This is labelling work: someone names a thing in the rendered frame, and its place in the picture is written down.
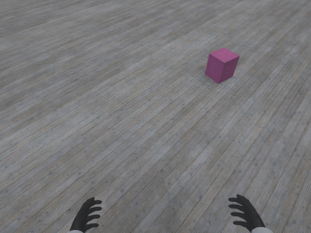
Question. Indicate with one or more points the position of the carton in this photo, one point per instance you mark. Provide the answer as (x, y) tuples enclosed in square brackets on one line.
[(221, 65)]

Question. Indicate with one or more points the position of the left robot hand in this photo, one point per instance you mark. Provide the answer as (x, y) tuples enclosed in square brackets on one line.
[(82, 217)]

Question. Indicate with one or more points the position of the right robot hand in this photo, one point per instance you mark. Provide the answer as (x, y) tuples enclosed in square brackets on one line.
[(251, 216)]

